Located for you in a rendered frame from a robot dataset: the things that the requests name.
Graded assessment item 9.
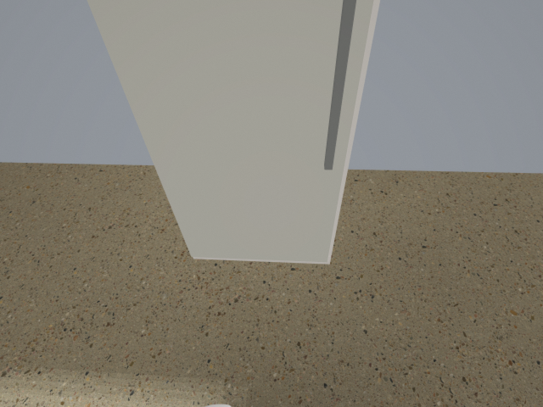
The fridge door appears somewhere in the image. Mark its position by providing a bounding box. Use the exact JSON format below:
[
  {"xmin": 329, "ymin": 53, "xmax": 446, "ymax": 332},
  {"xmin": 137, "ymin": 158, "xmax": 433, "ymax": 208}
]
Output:
[{"xmin": 87, "ymin": 0, "xmax": 373, "ymax": 262}]

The handle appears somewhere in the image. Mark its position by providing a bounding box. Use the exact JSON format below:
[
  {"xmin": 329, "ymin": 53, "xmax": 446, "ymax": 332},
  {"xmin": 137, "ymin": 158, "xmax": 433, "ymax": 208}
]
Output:
[{"xmin": 324, "ymin": 0, "xmax": 356, "ymax": 170}]

